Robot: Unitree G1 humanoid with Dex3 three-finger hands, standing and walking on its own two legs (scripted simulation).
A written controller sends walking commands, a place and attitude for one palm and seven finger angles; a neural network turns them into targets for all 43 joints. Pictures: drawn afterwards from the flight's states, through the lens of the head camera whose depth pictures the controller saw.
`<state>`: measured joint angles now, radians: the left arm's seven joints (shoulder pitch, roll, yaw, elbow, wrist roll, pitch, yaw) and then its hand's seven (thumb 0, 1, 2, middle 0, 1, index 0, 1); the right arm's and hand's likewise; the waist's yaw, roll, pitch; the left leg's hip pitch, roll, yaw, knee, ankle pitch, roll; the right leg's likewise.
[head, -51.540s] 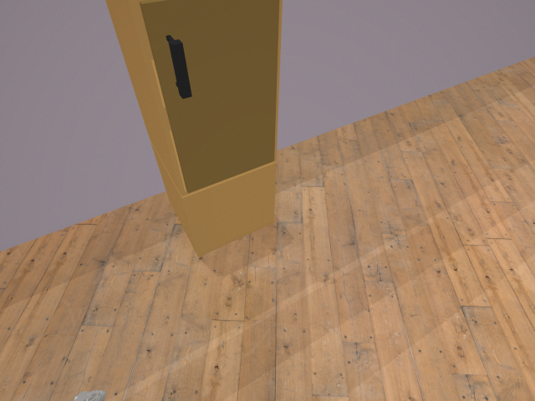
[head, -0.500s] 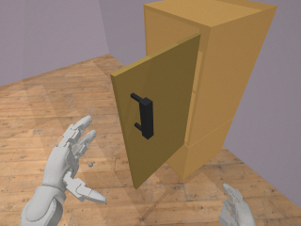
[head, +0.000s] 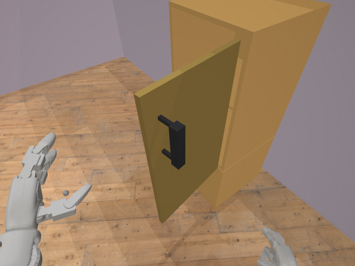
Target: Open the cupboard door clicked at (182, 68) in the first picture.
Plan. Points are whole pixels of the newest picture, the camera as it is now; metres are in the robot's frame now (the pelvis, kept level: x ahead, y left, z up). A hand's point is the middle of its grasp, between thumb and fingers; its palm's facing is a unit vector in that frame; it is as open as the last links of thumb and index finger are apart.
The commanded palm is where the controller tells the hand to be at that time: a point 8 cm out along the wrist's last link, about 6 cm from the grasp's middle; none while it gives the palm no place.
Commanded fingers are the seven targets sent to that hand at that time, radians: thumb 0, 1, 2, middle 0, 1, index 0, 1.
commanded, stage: draw the hand back to the body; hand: left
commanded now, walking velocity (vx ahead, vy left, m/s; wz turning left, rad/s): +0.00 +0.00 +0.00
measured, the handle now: (170, 141) +0.37 +0.06 +0.10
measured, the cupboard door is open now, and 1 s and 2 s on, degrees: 100 100 100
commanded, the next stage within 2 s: step back with the hand held close in 0.58 s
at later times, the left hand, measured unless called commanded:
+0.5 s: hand (49, 188) +0.20 +0.26 +0.14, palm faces +0.44 -0.81 -0.38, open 7.5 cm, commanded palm +0.15 +0.30 +0.16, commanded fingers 0.00 0.90 0.90 -0.20 -0.30 -0.20 -0.30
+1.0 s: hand (48, 192) +0.19 +0.26 +0.14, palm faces +0.32 -0.80 -0.50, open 7.4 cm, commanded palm +0.13 +0.30 +0.17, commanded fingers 0.00 0.90 0.90 -0.20 -0.30 -0.20 -0.30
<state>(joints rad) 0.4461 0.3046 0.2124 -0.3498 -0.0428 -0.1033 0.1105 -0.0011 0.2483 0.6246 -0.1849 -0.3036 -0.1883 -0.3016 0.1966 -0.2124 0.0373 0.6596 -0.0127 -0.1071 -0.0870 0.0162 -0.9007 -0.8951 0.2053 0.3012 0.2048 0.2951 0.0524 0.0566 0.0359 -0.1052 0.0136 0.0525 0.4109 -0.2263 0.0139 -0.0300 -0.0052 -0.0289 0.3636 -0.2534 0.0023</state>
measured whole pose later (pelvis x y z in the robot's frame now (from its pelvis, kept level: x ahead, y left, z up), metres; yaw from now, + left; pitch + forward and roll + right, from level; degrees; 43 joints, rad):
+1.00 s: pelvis -0.02 +0.01 +0.00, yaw -2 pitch +0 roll -1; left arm 0.54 0.40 0.37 -0.43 -0.06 -0.14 0.11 0.01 0.89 0.90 -0.21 -0.30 -0.22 -0.30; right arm 0.15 -0.24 -0.01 0.57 0.02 -0.01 -0.09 0.01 -0.90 -0.90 0.20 0.30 0.20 0.29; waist 0.01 0.05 0.04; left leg -0.25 0.03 0.08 0.46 -0.21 0.02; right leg -0.18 0.01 0.00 0.40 -0.22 0.01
